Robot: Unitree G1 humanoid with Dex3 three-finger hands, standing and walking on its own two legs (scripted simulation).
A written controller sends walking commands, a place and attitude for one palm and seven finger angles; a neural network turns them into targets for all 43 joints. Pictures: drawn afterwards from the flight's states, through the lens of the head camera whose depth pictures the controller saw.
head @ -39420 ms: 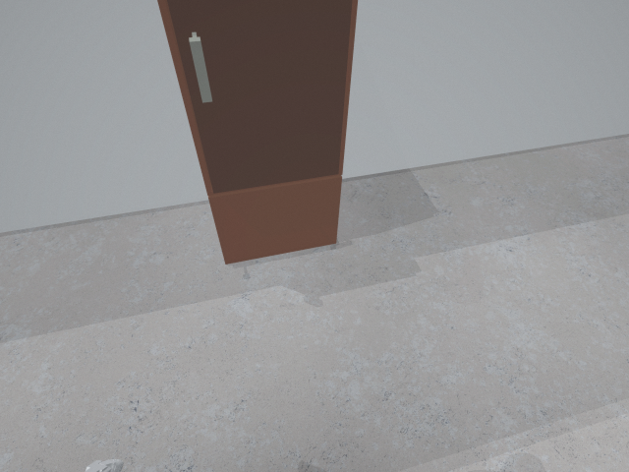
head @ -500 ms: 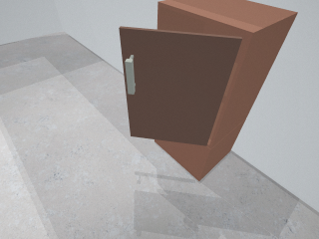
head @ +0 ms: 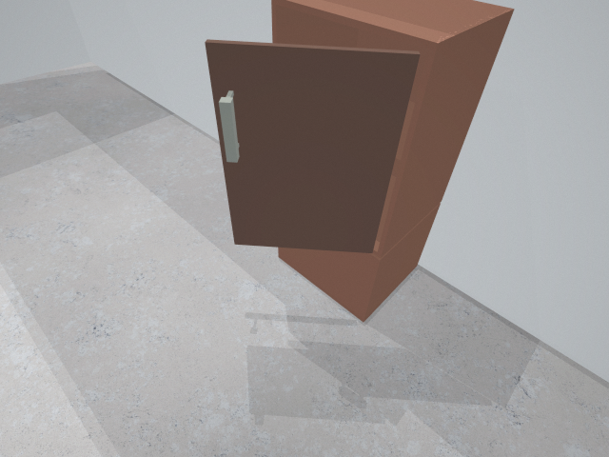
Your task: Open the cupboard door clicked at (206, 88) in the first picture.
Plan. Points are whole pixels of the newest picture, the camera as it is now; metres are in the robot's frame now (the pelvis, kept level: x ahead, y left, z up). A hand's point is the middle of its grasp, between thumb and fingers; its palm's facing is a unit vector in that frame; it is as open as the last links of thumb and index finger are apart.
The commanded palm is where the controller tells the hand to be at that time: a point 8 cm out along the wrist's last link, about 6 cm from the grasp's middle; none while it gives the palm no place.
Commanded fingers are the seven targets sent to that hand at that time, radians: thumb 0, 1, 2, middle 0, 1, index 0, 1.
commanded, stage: come to a stop and stand still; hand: left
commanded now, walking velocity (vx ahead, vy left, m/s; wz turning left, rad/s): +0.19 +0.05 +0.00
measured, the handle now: (231, 126) +0.78 +0.21 +0.06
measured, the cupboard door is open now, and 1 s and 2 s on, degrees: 40 40 40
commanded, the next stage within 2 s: look again from close up in 0.96 s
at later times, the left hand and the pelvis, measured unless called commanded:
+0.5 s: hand out of the picture +0.01 +0.19 -0.18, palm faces +0.05 -0.99 -0.15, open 7.4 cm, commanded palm none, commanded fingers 0.00 0.90 0.90 -0.20 -0.30 -0.20 -0.30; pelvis +0.01 +0.03 +0.00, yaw +0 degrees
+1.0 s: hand out of the picture +0.05 +0.18 -0.17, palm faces +0.02 -0.98 -0.19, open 7.3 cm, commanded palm none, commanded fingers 0.00 0.90 0.90 -0.20 -0.30 -0.20 -0.30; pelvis +0.05 +0.01 +0.00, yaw +0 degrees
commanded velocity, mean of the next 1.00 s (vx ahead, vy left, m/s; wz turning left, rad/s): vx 0.02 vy -0.02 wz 0.00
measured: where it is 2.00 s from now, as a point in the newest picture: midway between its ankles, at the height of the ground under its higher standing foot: outside the picture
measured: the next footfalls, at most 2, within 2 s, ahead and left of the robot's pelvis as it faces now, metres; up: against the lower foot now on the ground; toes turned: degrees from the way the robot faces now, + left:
left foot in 0.28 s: +0.06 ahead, +0.14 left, +0.00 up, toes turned +3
right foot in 0.52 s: +0.08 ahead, -0.11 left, +0.00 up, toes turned -2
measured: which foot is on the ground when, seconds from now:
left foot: up 0.00-0.26, down 0.28-1.00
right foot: down 0.00-0.28, up 0.30-0.50, down 0.52-1.00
